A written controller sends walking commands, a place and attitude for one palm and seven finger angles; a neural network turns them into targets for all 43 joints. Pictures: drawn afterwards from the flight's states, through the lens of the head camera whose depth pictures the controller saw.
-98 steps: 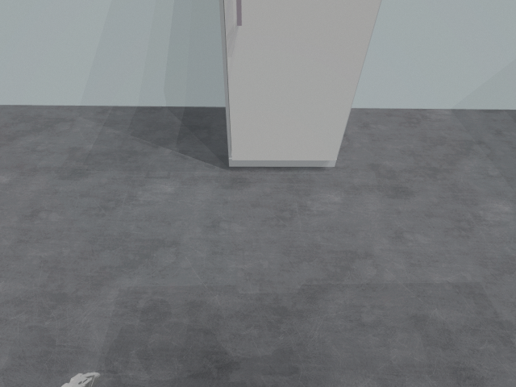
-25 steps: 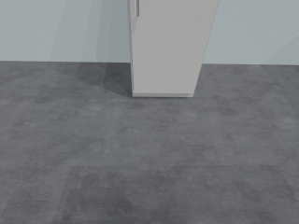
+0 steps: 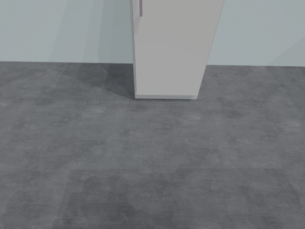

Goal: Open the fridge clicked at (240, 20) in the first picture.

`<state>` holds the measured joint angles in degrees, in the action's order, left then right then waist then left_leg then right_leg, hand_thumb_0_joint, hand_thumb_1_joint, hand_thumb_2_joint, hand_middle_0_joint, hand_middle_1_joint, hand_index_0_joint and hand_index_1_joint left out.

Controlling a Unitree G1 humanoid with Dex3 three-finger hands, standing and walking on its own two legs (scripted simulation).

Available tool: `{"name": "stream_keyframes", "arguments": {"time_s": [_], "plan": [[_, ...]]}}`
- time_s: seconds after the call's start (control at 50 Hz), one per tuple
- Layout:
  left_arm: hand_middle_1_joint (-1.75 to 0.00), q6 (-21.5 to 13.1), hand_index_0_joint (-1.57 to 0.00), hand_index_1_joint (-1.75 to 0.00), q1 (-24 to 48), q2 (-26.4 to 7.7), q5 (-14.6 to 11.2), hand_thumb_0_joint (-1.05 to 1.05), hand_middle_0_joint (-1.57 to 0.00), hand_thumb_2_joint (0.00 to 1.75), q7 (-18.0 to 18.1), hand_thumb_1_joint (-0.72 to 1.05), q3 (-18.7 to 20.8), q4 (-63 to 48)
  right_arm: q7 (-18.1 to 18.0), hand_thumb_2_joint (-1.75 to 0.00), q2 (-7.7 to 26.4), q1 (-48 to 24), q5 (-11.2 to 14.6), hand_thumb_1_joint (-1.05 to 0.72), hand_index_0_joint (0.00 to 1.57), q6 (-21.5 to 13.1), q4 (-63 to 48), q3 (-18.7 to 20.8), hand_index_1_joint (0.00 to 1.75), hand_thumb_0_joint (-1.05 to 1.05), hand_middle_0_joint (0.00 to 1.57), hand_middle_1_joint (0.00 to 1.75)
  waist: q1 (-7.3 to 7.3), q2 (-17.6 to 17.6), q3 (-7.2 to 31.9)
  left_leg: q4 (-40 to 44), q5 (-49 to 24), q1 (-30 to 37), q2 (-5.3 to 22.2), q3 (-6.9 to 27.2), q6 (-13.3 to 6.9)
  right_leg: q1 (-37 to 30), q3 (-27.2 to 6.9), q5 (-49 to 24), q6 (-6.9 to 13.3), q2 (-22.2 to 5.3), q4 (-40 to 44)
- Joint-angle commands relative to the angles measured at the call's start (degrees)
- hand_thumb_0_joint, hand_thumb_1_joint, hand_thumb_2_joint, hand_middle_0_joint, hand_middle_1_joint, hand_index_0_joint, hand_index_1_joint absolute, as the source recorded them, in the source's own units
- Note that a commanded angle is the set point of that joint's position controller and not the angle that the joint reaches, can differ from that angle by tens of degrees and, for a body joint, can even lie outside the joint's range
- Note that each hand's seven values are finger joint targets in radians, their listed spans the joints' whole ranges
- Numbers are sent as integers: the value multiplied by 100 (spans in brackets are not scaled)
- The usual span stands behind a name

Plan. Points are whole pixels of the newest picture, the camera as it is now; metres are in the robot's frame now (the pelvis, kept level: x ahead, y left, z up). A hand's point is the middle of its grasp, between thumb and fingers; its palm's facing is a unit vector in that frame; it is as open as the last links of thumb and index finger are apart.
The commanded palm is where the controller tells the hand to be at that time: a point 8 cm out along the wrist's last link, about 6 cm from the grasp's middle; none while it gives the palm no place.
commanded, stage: look at it before walking up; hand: left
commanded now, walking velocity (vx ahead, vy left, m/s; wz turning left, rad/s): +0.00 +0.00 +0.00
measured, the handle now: out of the picture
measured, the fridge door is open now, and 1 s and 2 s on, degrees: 0 0 0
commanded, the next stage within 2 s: walk to a spot facing it in 0.68 s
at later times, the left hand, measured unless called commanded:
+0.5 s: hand out of the picture +0.07 +0.25 -0.16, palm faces -0.03 -0.94 -0.34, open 7.4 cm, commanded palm none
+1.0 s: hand out of the picture +0.04 +0.21 -0.18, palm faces -0.02 -0.97 -0.24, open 7.4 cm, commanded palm none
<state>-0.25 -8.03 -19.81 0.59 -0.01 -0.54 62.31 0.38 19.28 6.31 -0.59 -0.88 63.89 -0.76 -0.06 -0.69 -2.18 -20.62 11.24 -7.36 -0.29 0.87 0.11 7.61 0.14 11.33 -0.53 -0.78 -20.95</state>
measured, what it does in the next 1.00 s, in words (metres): stands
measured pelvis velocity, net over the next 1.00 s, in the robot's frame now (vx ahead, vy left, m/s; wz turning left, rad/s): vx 0.02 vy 0.00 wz -0.02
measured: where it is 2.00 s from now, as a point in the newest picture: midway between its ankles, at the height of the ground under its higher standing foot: (156, 211)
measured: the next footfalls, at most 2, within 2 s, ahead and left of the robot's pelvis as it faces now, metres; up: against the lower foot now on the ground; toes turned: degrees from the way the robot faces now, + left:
right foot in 1.48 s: +0.33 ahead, -0.14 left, +0.00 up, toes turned -14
left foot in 1.90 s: +0.48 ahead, +0.08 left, +0.00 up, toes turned +6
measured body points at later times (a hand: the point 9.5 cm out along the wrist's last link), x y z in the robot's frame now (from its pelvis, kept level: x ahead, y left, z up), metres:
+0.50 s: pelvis +0.00 +0.00 +0.00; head +0.00 +0.00 +0.45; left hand +0.07 +0.30 -0.13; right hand +0.08 -0.30 -0.13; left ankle +0.00 +0.12 -0.75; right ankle +0.00 -0.12 -0.75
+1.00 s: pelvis +0.02 +0.00 -0.01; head +0.01 +0.01 +0.44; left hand +0.05 +0.27 -0.16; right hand +0.06 -0.27 -0.15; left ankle +0.00 +0.12 -0.75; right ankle +0.00 -0.12 -0.75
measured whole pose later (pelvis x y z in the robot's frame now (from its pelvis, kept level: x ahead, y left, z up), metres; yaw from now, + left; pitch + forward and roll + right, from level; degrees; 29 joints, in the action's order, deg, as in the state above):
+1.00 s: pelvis +0.02 +0.00 -0.01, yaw -1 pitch -1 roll -1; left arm 0.5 -15.4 -15.3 1.0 -0.5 0.2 62.6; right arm 0.5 15.4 12.7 -1.6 -0.2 64.1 -0.8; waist -0.6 0.0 0.9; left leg -29.7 19.7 -10.1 1.5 -0.1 0.1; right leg 9.1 -0.6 16.1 0.1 0.8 -26.0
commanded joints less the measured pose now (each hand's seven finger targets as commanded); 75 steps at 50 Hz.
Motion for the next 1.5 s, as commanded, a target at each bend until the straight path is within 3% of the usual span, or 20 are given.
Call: {"name": "stream_keyframes", "arguments": {"time_s": [0.0, 0.76, 0.8, 0.88, 0.98, 1.02, 1.04, 1.06, 1.08, 1.1, 1.12, 1.14, 1.2, 1.26, 1.32, 1.38, 1.42, 1.44, 1.46, 1.48], "plan": [[-30, -126, -20, -30, 201, -1152, 8, 0, -20, 90, 53, 90, 232, -339, -102, -90, 1212, -271, 29, -90, 20, -116, -376, 253, 30, 0, 20, 30, -29, 94, 347, 369, -760, -2, 694, 575, -159, -44, -544, -572, 190, -627, 360], [-30, -136, -20, -30, 198, -1172, 12, 0, -20, 90, 49, 90, 246, -305, -106, -90, 1216, -245, 32, -90, 20, -116, -351, 241, 30, 0, 20, 30, -30, 45, 327, 405, -745, 64, 697, 562, -149, -36, -574, -565, 191, -627, 442], [-30, -22, -20, -30, -229, -436, 8, 0, -20, 90, 70, 90, 85, -117, -76, -90, 449, 143, -19, -90, 20, -6, -174, 59, 30, 0, 20, 30, -17, 15, 413, 289, -16, 61, 620, 383, -32, 23, -568, 386, 90, -585, 444], [-30, 57, -20, -30, -641, -499, 67, 0, -20, 90, -22, 90, 189, -141, -46, -90, 384, 428, -84, -90, 20, 60, -196, 124, 30, 0, 20, 30, -79, -277, -325, -71, 1786, -755, 411, 187, -69, 565, -1026, 2272, 307, -563, 567], [-30, -64, -20, -30, -1264, -515, 46, 0, -20, 90, -14, 90, 367, -149, -49, -90, 106, 674, -70, -90, 20, -90, -377, 185, 30, 0, 20, 30, -125, -749, -428, -1391, 1309, -1392, 294, -429, -50, 223, -1832, 2240, 877, -1171, 777], [-30, -117, -20, -30, -1204, -417, 53, 0, -20, 90, 8, 90, 412, -193, -52, -90, -10, 941, -43, -90, 20, -166, -365, 220, 30, 0, 20, 30, 37, -500, -446, -1085, 1212, -985, 406, -506, -64, 480, -1617, 1549, 957, -1155, 436], [-30, -119, -20, -30, -1062, -286, 51, 0, -20, 90, 3, 90, 412, -222, -62, -90, -71, 1298, -33, -90, 20, -209, -250, 226, 30, 0, 20, 30, 209, -240, -465, -632, 1086, -400, 468, -451, -102, 903, -1179, 1252, 820, -873, -30], [-30, -112, -20, -30, -955, -10, 41, 0, -20, 90, -27, 90, 381, -294, -82, -90, 60, 1810, -47, -90, 20, -259, -72, 274, 30, 0, 20, 30, 387, 664, -500, -39, 936, 347, 846, 325, -318, 1625, -581, 1101, 555, -265, -1091], [-30, -140, -20, -30, -617, 356, 37, 0, -20, 90, -44, 90, 311, -446, -138, -90, 447, 2647, -102, -90, 20, -307, 206, 404, 30, 0, 20, 30, 701, 2045, -505, 735, 400, 1107, 1889, 1800, -723, 2687, 426, 1337, 258, 306, -2930], [-30, -202, -20, -30, -189, 307, 69, 0, -20, 90, 2, 90, 303, -692, -224, -90, 298, 3059, -102, -90, 20, -316, 346, 371, 30, 0, 20, 30, 755, 1667, -773, 828, -821, 1468, 2330, 2319, -1016, 3562, 108, 1941, 251, 124, -3795], [-30, -240, -20, -30, -48, 269, 64, 0, -20, 90, -10, 90, 332, -691, -255, -90, 53, 3095, -58, -90, 20, -330, 358, 313, 30, 0, 20, 30, 666, 777, -843, 599, -1712, 1506, 2447, 2157, -1244, 3758, -73, 1738, 286, -158, -4223], [-30, -247, -20, -30, -145, 438, 67, 0, -20, 90, -51, 90, 335, -612, -274, -90, -24, 2933, -76, -90, 20, -369, 283, 293, 30, 0, 20, 30, 546, 569, -794, 555, -2047, 1481, 2349, 1728, -1268, 3760, -70, 1587, 256, -308, -4461], [-30, -134, -20, -30, -233, 717, 81, 0, -20, 90, -150, 90, 349, -577, -307, -90, -293, 2638, -59, -90, 20, -463, 229, 266, 30, 0, 20, 30, 255, 701, -819, 862, -1615, 979, 1850, 743, -1016, 3524, 115, 897, 150, -473, -4380], [-30, -91, -20, -30, 123, 884, 89, 0, -20, 90, -219, 90, 324, -730, -333, -90, -483, 2751, -57, -90, 20, -502, 344, 261, 30, 0, 20, 30, 244, 751, -922, 1044, -1763, 845, 1534, 135, -852, 3351, 479, 383, 138, -458, -3429], [-30, -118, -20, -30, 422, 967, 48, 0, -20, 90, -227, 90, 310, -820, -321, -90, -470, 2794, -85, -90, 20, -479, 448, 277, 30, 0, 20, 30, 265, 909, -820, 991, -2340, 688, 1446, -278, -781, 2440, 824, 137, 266, -229, -2163], [-30, -136, -20, -30, -138, 808, 65, 0, -20, 90, -184, 90, 370, -651, -318, -90, -281, 2640, -46, -90, 20, -452, 491, 331, 30, 0, 20, 30, -89, 824, -488, 215, -4001, 612, 1548, -582, -731, 1303, 911, 37, 507, 37, -1823], [-30, -219, -20, -30, -1534, 496, 112, 0, -20, 90, -125, 90, 481, -263, -286, -90, -174, 2407, -15, -90, 20, -426, 440, 383, 30, 0, 20, 30, -735, 590, 319, -1538, -4010, 327, 1308, -803, -470, -398, 910, -304, 613, 177, -1134], [-30, -314, -20, -30, -2233, 4, 170, 0, -20, 90, -47, 90, 609, -55, -202, -90, -425, 2549, 34, -90, 20, -416, 381, 351, 30, 0, 20, 30, -969, -178, 836, -3170, -2421, -944, 1022, -859, -295, -1848, -45, -112, 907, -715, -926], [-30, -334, -20, -30, -2629, -539, 113, 0, -20, 90, 36, 90, 730, 25, -193, -90, -837, 2831, 96, -90, 20, -442, 222, 305, 30, 0, 20, 30, -830, -1260, 1460, -5333, 1770, -2330, 196, -810, -81, -2597, -2803, -14, 1621, -2474, -212], [-30, -272, -20, -30, -2287, -635, -10, 0, -20, 90, 39, 90, 751, -62, -183, -90, -741, 2334, 92, -90, 20, -391, 65, 345, 30, 0, 20, 30, -783, -805, 1075, -6062, 1971, -2612, 422, -254, -255, -1752, -3110, 1066, 1757, -2669, 537]]}}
